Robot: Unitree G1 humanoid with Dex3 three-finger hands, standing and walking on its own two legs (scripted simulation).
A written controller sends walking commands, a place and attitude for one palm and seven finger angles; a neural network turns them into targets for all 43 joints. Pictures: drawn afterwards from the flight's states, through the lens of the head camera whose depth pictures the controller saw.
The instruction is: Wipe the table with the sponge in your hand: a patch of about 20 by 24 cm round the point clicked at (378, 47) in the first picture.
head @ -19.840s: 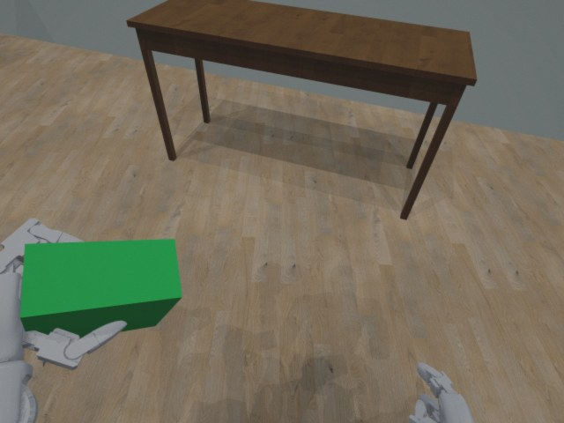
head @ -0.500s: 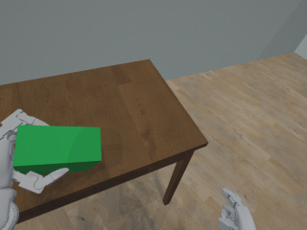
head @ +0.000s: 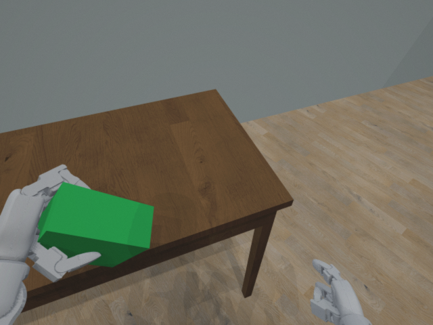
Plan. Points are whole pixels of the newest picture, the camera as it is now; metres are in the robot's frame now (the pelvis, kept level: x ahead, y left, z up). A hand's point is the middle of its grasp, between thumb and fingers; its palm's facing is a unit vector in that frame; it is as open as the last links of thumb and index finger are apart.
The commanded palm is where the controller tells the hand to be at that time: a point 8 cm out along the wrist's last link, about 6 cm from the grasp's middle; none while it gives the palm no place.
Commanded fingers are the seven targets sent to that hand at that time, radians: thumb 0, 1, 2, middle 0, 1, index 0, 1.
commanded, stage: turn the palm down, sponge in hand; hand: left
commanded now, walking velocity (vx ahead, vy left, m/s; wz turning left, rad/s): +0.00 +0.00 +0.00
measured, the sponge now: (106, 233) +0.22 +0.20 +0.11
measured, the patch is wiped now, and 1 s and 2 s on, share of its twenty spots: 0.00 0.00 0.00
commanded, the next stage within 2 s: move the sponge above the wiping area in 1.86 s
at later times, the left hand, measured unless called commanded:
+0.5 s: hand (72, 192) +0.24 +0.23 +0.19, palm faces +0.33 -0.49 -0.80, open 10.5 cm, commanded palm +0.19 +0.28 +0.21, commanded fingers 0.00 0.10 1.30 -1.20 -1.60 -1.20 -1.60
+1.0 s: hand (16, 184) +0.24 +0.30 +0.20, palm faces +0.36 -0.22 -0.91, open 10.5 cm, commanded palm +0.19 +0.28 +0.22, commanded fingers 0.00 0.10 1.30 -1.20 -1.60 -1.20 -1.60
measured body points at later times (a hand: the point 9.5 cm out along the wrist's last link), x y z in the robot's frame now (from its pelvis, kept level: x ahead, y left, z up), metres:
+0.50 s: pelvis +0.02 -0.04 -0.01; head +0.01 -0.06 +0.44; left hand +0.21 +0.25 +0.23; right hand +0.21 -0.28 -0.10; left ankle +0.03 +0.08 -0.73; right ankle +0.01 -0.09 -0.73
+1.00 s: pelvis +0.01 +0.00 +0.00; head -0.01 -0.05 +0.45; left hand +0.21 +0.31 +0.25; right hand +0.25 -0.20 -0.07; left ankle +0.03 +0.08 -0.73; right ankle +0.01 -0.09 -0.73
